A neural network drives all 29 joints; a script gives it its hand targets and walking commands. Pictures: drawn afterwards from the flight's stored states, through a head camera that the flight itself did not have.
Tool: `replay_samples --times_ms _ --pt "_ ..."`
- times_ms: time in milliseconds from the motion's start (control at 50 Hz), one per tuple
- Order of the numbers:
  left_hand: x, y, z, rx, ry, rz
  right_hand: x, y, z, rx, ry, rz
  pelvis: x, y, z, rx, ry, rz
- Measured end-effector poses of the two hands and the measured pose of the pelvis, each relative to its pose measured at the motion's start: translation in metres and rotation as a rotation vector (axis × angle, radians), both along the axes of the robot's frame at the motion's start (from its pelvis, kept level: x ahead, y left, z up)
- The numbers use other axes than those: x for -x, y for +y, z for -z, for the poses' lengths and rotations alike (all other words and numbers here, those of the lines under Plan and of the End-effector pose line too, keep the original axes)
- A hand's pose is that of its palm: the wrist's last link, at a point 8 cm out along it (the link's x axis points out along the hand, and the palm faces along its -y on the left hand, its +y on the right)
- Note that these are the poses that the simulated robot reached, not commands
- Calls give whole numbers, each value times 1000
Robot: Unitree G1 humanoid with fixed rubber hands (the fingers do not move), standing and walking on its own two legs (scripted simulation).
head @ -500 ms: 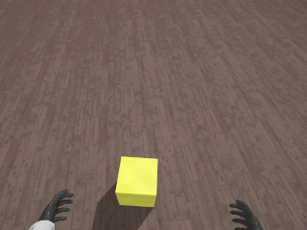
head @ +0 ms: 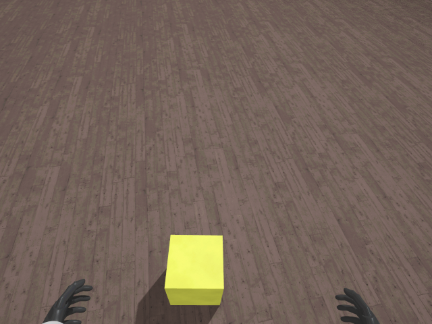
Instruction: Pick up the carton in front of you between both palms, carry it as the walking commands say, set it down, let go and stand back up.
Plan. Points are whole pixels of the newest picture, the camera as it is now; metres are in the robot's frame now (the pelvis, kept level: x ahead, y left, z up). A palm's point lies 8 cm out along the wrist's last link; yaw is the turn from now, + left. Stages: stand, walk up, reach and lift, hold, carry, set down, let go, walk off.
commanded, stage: stand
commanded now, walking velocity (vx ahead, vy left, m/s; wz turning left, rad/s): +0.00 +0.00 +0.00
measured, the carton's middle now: (195, 271) +0.41 +0.06 -0.65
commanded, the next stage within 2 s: none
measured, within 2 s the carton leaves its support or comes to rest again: neither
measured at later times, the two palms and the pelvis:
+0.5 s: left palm out of the picture +0.05 +0.27 -0.09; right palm out of the picture +0.08 -0.33 -0.09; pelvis -0.03 -0.03 +0.01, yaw +1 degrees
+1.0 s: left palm out of the picture +0.05 +0.29 -0.09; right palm out of the picture +0.07 -0.33 -0.09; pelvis -0.03 -0.02 +0.01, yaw +1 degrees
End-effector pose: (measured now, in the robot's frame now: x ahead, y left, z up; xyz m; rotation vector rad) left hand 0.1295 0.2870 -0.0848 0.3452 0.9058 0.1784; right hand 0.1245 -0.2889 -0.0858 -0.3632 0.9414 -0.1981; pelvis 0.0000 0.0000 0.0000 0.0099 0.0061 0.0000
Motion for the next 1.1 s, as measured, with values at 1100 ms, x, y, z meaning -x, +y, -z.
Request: replay_samples --times_ms 1100 --pt "76 4 9 -17 172 -59 57 -35 5 27 166 6 34 -17 -10 10 -48 -21"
